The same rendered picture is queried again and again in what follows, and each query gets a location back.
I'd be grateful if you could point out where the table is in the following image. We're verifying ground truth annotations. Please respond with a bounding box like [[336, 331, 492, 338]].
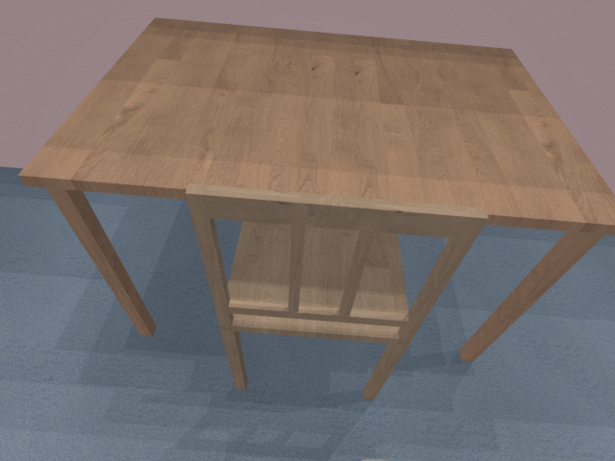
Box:
[[17, 17, 615, 362]]

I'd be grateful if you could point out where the chair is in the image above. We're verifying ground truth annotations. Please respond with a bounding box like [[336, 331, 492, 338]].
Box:
[[185, 183, 489, 400]]

